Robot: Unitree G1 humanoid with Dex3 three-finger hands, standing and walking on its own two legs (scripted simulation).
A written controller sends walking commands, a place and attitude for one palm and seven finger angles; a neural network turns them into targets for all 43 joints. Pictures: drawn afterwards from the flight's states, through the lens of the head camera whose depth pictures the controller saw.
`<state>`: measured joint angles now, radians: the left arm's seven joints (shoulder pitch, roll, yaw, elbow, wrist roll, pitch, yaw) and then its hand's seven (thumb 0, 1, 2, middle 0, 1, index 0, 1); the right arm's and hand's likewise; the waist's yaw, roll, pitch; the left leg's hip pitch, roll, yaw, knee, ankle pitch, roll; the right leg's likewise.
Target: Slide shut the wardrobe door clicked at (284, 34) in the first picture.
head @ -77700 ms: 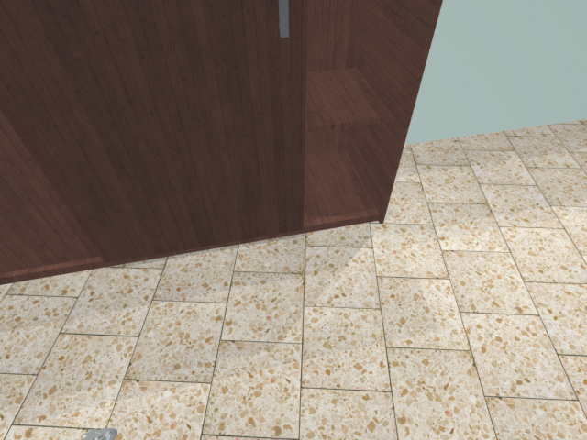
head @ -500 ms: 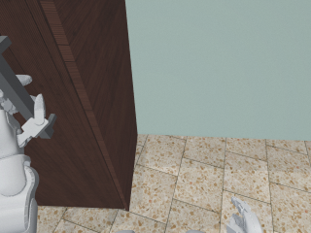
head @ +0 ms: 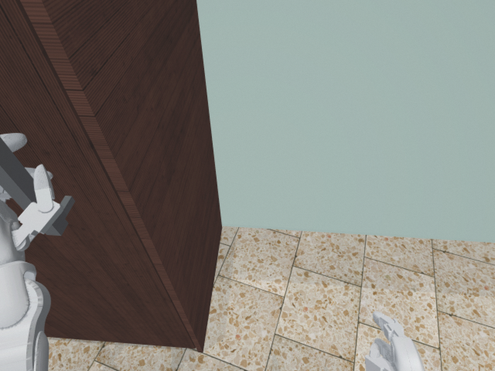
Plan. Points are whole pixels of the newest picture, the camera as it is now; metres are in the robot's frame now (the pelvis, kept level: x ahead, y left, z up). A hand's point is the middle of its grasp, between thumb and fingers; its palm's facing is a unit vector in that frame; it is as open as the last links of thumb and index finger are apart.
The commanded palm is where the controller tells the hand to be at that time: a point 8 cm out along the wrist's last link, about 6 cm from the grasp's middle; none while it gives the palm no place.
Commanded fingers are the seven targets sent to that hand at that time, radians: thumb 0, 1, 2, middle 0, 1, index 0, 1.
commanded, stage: stop walking and hold the door there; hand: left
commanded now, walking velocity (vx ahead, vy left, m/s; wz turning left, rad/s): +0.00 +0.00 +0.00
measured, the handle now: (24, 166) +0.27 +0.30 +0.23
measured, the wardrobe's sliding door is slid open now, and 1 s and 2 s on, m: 0.00 0.00 0.00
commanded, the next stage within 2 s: loosen the grip on the handle in 0.10 s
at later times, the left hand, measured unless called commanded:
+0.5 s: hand (46, 199) +0.25 +0.28 +0.20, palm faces +0.69 -0.71 -0.15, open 10.7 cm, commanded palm +0.21 +0.30 +0.19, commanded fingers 0.00 -0.55 0.20 -0.37 -1.30 -0.37 -1.30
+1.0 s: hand (44, 205) +0.24 +0.28 +0.19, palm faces +0.65 -0.74 -0.18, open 14.6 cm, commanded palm +0.19 +0.32 +0.19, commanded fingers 0.00 -0.55 0.20 -0.25 -1.15 -0.25 -1.15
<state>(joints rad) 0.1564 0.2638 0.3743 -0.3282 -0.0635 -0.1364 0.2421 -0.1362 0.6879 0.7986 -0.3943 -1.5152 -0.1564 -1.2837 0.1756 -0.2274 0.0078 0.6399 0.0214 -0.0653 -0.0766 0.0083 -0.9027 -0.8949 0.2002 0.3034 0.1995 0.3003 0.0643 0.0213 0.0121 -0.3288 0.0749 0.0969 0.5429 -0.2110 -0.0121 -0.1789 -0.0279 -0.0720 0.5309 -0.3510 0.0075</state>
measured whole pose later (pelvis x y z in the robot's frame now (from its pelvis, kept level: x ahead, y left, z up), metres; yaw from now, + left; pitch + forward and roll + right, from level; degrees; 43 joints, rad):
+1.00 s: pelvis +0.02 -0.02 +0.00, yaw +0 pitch -1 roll +1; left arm 0.16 0.30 0.46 -0.20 -0.10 -0.21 0.18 -0.01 -0.55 0.20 -0.50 -1.35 -0.26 -1.15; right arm 0.16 -0.22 -0.02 0.75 -0.05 -0.10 -0.10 0.01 -0.90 -0.90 0.20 0.30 0.20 0.30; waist 0.09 0.01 0.01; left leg -0.28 0.03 -0.01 0.53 -0.23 -0.04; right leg -0.14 -0.01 -0.07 0.54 -0.39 -0.03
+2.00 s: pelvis -0.02 +0.00 +0.00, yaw +1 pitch -3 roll -1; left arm 0.34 0.34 0.61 -0.22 -0.24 -0.29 0.04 -0.01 -0.56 0.20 -0.26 -1.15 -0.26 -1.15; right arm 0.15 -0.21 0.01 0.75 -0.02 -0.17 -0.14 0.01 -0.90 -0.89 0.20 0.30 0.20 0.30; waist 0.11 0.02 0.01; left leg -0.33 0.02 -0.02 0.59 -0.21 -0.01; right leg -0.16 -0.02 -0.08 0.58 -0.35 0.00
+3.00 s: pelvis -0.02 -0.01 +0.01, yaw +0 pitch -6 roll -2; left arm 0.53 0.37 0.45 -0.38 -0.13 -0.10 0.10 -0.01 -0.26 0.34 -0.25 -0.98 -0.25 -0.98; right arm 0.24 -0.24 0.01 0.65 0.02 -0.29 -0.12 0.01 -0.90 -0.90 0.20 0.30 0.20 0.30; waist 0.08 0.07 0.06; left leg -0.21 0.06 -0.02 0.46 -0.16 -0.03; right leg -0.03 0.03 -0.07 0.40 -0.26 -0.02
